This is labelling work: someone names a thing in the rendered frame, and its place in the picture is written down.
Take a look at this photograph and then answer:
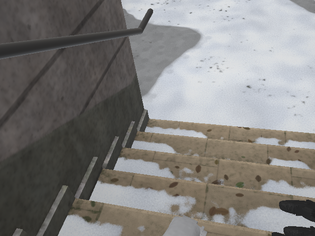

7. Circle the stairs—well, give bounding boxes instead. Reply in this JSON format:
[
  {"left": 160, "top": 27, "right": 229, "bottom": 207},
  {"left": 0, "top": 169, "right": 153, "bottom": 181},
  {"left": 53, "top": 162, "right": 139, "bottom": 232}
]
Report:
[{"left": 58, "top": 119, "right": 315, "bottom": 236}]

